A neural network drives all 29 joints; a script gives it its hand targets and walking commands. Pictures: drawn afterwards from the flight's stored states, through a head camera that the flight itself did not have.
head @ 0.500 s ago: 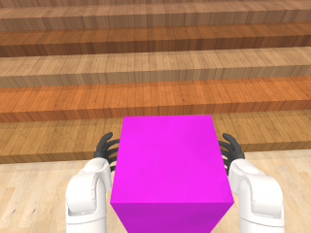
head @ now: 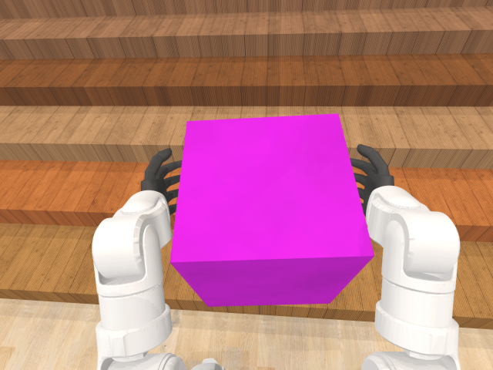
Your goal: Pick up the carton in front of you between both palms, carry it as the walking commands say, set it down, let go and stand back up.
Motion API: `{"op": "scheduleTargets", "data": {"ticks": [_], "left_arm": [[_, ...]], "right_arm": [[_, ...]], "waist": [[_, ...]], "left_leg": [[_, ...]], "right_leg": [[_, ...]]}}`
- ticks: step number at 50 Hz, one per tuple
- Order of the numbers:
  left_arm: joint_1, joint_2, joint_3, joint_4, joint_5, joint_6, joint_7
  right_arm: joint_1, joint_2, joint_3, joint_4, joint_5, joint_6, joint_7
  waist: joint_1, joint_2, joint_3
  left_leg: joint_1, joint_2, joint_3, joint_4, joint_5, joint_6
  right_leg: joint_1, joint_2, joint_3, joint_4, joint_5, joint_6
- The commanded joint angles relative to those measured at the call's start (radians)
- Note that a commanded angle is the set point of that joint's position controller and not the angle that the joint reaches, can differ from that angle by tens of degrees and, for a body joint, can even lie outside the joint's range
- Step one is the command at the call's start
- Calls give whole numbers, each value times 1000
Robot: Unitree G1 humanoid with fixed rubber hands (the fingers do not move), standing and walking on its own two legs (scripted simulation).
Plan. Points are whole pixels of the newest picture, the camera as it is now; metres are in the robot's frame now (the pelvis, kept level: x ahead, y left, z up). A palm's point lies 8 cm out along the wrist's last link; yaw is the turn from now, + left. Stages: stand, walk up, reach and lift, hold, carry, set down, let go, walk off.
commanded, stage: carry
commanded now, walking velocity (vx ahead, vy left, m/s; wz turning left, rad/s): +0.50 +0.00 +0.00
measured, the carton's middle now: (265, 221) +0.34 +0.01 +0.08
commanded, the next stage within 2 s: none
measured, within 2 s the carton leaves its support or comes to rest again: neither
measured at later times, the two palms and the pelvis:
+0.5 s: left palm (202, 65) +0.75 +0.16 +0.13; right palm (332, 65) +0.72 -0.14 +0.13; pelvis +0.34 +0.03 -0.01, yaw +0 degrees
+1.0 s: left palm out of the picture +1.10 +0.18 +0.32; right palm out of the picture +1.12 -0.12 +0.31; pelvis +0.73 -0.01 +0.12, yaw +0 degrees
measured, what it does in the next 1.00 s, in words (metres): climbs: left foot, then right foot 0.12 m higher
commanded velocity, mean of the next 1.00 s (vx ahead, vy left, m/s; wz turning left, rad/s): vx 0.50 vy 0.00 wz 0.00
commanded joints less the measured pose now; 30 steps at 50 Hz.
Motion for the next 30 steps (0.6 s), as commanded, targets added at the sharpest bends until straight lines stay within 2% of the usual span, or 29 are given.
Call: {"op": "scheduleTargets", "data": {"ticks": [1, 5, 6, 7, 8, 9, 10, 11, 12, 13, 14, 15, 19, 20, 21, 22, 23, 24, 25, 26, 27, 28, 29, 30], "left_arm": [[-666, -750, -700, 90, -450, 25, -239], [-804, -805, -645, 211, -449, 26, -232], [-849, -822, -635, 241, -451, 25, -230], [-882, -834, -620, 272, -452, 24, -227], [-916, -839, -604, 301, -449, 22, -222], [-934, -851, -587, 336, -445, 23, -217], [-977, -869, -564, 357, -446, 22, -210], [-1027, -888, -555, 350, -440, 15, -205], [-1072, -925, -543, 335, -445, 9, -199], [-1110, -955, -535, 323, -445, 1, -191], [-1112, -970, -522, 316, -436, -4, -181], [-1104, -975, -514, 305, -425, -7, -172], [-1039, -967, -516, 284, -376, -21, -146], [-1025, -959, -520, 273, -362, -24, -144], [-1017, -948, -528, 261, -351, -26, -142], [-1017, -943, -538, 244, -344, -27, -142], [-1010, -929, -545, 231, -335, -27, -142], [-993, -911, -547, 224, -321, -26, -143], [-980, -888, -551, 223, -306, -25, -144], [-968, -869, -551, 222, -299, -24, -145], [-959, -853, -557, 224, -296, -22, -145], [-943, -836, -556, 230, -290, -18, -146], [-915, -839, -563, 257, -287, -13, -146], [-906, -862, -576, 236, -304, -12, -152]], "right_arm": [[-646, 751, 665, 96, 393, 7, 188], [-808, 799, 619, 201, 426, 12, 196], [-847, 811, 602, 231, 429, 11, 198], [-863, 811, 576, 276, 430, 8, 199], [-886, 813, 551, 309, 431, 5, 203], [-907, 804, 521, 346, 434, 4, 205], [-960, 814, 509, 375, 438, -4, 207], [-993, 866, 510, 360, 464, -11, 210], [-1054, 919, 518, 329, 488, -21, 214], [-1116, 959, 526, 290, 510, -28, 217], [-1166, 990, 528, 258, 528, -32, 217], [-1189, 1011, 532, 236, 539, -35, 216], [-1159, 1012, 537, 183, 523, -41, 206], [-1141, 1002, 544, 174, 512, -41, 205], [-1124, 990, 549, 166, 504, -41, 205], [-1107, 978, 556, 154, 494, -42, 206], [-1097, 964, 564, 142, 491, -42, 206], [-1088, 956, 579, 133, 489, -41, 208], [-1083, 949, 591, 127, 489, -40, 210], [-1072, 943, 606, 125, 494, -39, 215], [-1065, 936, 616, 130, 501, -37, 220], [-1069, 937, 624, 130, 508, -34, 223], [-1053, 936, 622, 140, 510, -27, 227], [-1059, 930, 617, 140, 502, -28, 229]], "waist": [[8, -129, -239], [-2, -159, -230], [-34, -153, -271], [-79, -99, -339], [-121, -29, -412], [-118, 156, -454], [-122, 330, -503], [-120, 269, -488], [-120, 191, -451], [-120, 110, -454], [-106, 82, -471], [-102, 72, -498], [-111, 83, -507], [-133, 120, -506], [-145, 118, -496], [-175, 142, -481], [-189, 119, -457], [-192, 88, -412], [-168, 57, -384], [-157, 54, -328], [-122, 19, -298], [-84, 30, -279], [-40, 136, -376], [49, 258, -485]], "left_leg": [[5, -32, 62, -174, 89, 7], [105, -67, 105, -294, 135, 43], [234, -104, 146, -310, 148, 55], [431, -159, 192, -349, 125, 51], [665, -91, 104, -340, 99, 49], [796, 163, -312, -388, 24, 98], [949, 293, -643, -507, 15, 229], [938, 282, -611, -498, 21, 238], [890, 238, -520, -463, 116, 226], [870, 221, -445, -434, 276, 212], [865, 212, -374, -411, 360, 203], [870, 204, -332, -401, 371, 195], [950, 183, -273, -370, 410, 201], [989, 184, -275, -362, 429, 220], [1041, 189, -283, -351, 439, 231], [1104, 226, -337, -366, 527, 270], [1179, 250, -360, -368, 533, 277], [1198, 248, -349, -392, 521, 263], [1148, 204, -307, -424, 491, 224], [1096, 174, -268, -465, 480, 196], [926, 128, -160, -535, 516, 166], [702, 64, -40, -591, 741, 145], [567, 47, 36, -519, 1335, 137], [576, 70, 53, -323, 1554, 117]], "right_leg": [[206, -207, 143, -103, 302, -107], [251, -200, 103, -12, 424, -68], [213, -181, 49, 115, 560, -51], [151, -126, -6, 297, 599, -18], [-8, -96, 11, 501, 403, 9], [-209, -23, 51, 743, 46, 40], [-468, 80, 148, 966, -254, 56], [-552, 24, 235, 1063, -237, 22], [-598, 2, 245, 1088, -205, 4], [-619, -2, 232, 1126, -155, 1], [-640, -17, 236, 1136, -131, -6], [-647, -24, 234, 1138, -118, -8], [-806, -37, 199, 1113, -103, -10], [-886, -29, 175, 1186, -126, -14], [-974, -38, 175, 1224, -143, -16], [-1109, -31, 153, 1424, -219, -31], [-1241, -55, 188, 1508, -287, -44], [-1319, -65, 200, 1523, -331, -52], [-1291, -77, 181, 1433, -342, -57], [-1268, -79, 156, 1337, -344, -53], [-1061, -83, 119, 1096, -304, -43], [-732, -35, 57, 814, -185, -64], [-399, 84, -59, 786, -5, -88], [-196, 113, -48, 699, 61, -95]]}}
